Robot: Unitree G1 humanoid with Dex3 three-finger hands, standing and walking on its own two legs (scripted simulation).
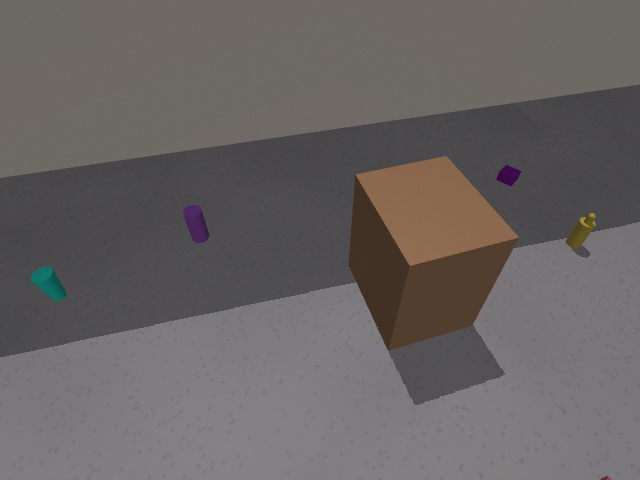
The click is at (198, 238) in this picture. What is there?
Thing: squat round
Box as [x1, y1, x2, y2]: [183, 205, 208, 242]
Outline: 190,205 183,210 183,214 192,239 196,242 202,242 208,237 208,232 200,207 197,205
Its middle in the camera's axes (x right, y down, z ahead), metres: -0.51 -0.05 +1.66
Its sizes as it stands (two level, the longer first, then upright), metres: 0.073 0.073 0.153
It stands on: the floor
